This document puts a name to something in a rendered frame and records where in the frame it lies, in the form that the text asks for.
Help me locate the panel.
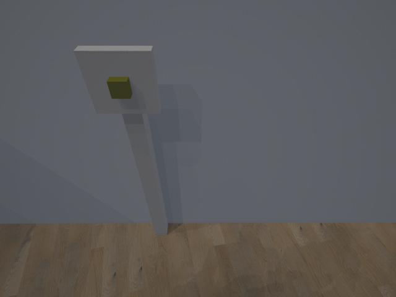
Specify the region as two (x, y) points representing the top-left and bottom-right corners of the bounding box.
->
(74, 46), (168, 235)

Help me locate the button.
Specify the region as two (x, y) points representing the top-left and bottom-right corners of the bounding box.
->
(107, 77), (132, 99)

